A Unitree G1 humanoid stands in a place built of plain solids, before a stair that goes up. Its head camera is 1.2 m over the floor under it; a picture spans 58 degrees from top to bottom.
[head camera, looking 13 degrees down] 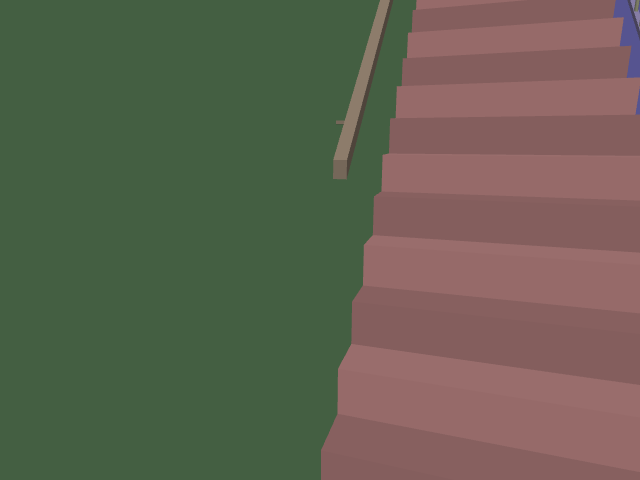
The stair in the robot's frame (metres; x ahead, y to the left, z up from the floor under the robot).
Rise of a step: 0.19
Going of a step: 0.21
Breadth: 1.21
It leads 18 degrees to the right of straight ahead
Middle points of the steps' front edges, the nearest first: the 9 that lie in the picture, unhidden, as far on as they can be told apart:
1.27 -0.64 0.38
1.47 -0.71 0.56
1.67 -0.77 0.75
1.87 -0.83 0.94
2.07 -0.90 1.13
2.27 -0.96 1.32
2.46 -1.02 1.50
2.66 -1.09 1.69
2.86 -1.15 1.88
